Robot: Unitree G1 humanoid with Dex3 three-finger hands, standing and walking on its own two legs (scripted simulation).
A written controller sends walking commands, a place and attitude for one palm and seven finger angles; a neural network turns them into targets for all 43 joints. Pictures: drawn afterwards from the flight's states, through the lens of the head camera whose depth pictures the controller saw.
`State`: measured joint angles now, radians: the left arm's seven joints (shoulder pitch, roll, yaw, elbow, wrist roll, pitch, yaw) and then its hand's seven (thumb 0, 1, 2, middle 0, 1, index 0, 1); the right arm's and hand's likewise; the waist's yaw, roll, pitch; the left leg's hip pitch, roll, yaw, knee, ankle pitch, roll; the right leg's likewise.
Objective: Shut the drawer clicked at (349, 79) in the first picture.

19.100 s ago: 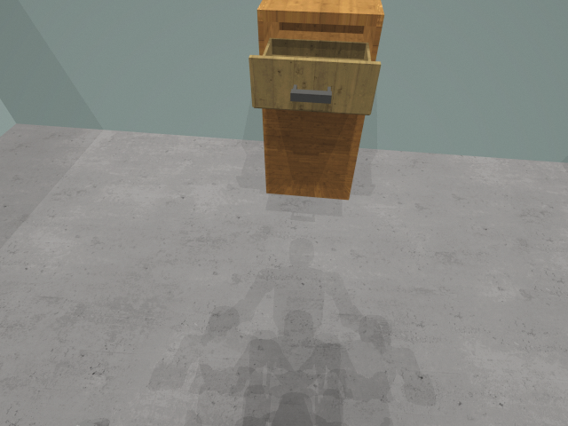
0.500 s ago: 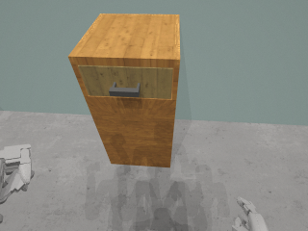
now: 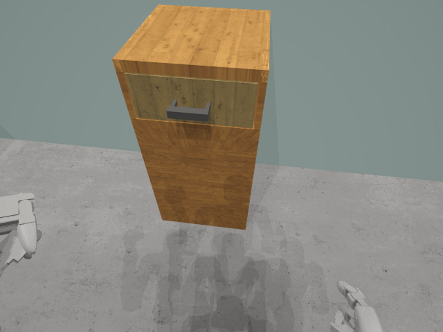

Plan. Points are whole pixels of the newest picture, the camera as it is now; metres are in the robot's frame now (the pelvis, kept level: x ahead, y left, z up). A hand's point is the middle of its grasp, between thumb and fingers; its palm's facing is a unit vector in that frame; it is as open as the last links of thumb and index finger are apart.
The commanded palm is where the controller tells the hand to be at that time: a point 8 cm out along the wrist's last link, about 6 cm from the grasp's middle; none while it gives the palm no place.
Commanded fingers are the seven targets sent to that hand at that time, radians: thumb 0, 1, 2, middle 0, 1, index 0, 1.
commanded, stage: step back with the hand held close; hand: left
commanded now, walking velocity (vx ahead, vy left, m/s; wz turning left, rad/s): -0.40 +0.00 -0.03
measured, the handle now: (189, 108) +0.70 +0.14 +0.00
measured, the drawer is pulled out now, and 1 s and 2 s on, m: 0.00 0.00 0.00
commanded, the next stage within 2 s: stop stepping back and stand still in 0.64 s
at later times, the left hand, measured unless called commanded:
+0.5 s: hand (11, 292) +0.13 +0.23 +0.18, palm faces +0.31 -0.81 -0.51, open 3.2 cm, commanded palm +0.06 +0.28 +0.19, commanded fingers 0.00 0.90 0.90 -1.40 -1.60 -1.40 -1.60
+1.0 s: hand out of the picture +0.04 +0.22 +0.18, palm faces +0.26 -0.85 -0.46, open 3.2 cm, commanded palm -0.02 +0.27 +0.19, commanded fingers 0.00 0.90 0.90 -1.40 -1.60 -1.40 -1.60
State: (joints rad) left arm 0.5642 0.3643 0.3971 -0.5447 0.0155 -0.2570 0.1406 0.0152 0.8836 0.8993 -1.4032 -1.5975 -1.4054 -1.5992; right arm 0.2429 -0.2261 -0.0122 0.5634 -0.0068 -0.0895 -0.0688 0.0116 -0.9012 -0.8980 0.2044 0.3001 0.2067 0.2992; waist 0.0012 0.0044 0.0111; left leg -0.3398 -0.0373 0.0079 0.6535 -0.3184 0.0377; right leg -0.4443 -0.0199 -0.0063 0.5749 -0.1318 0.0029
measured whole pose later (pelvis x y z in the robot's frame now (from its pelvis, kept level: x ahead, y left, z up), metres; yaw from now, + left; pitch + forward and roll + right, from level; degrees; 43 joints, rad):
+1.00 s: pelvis -0.17 +0.00 +0.01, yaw -4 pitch +0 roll -1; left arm 0.64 0.44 0.39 -0.58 -0.03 -0.23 0.13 0.01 0.88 0.90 -1.40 -1.60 -1.41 -1.60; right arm 0.25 -0.18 0.01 0.61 -0.01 -0.13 -0.09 0.01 -0.90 -0.90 0.21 0.30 0.21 0.30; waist -0.06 -0.04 -0.05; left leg -0.38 0.00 0.02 0.45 -0.09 0.02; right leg -0.22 -0.01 0.02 0.56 -0.43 0.00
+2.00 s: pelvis -0.21 -0.01 +0.01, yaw +0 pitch -1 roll -1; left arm 0.34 0.24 0.01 1.05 0.01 0.04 0.01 0.01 0.90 0.90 -0.80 -1.00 -0.79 -0.97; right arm 0.33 -0.19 -0.01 1.06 -0.02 0.03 -0.01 0.01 -0.91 -0.90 0.20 0.30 0.20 0.30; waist 0.01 0.00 0.07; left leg -0.29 0.02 -0.06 0.49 -0.19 -0.02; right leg -0.24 0.05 0.00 0.47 -0.21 -0.04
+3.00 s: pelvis -0.18 +0.00 +0.02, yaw -1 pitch -1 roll +0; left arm 0.13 0.29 0.01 1.13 0.01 0.00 0.01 0.01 0.90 0.90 -0.20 -0.30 -0.20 -0.30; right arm 0.15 -0.28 -0.02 1.13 -0.02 0.01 -0.01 0.00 -0.91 -0.90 0.20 0.30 0.20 0.30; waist -0.01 0.01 0.07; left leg -0.18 0.00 -0.02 0.36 -0.16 0.00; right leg -0.15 0.03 0.04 0.36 -0.19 -0.01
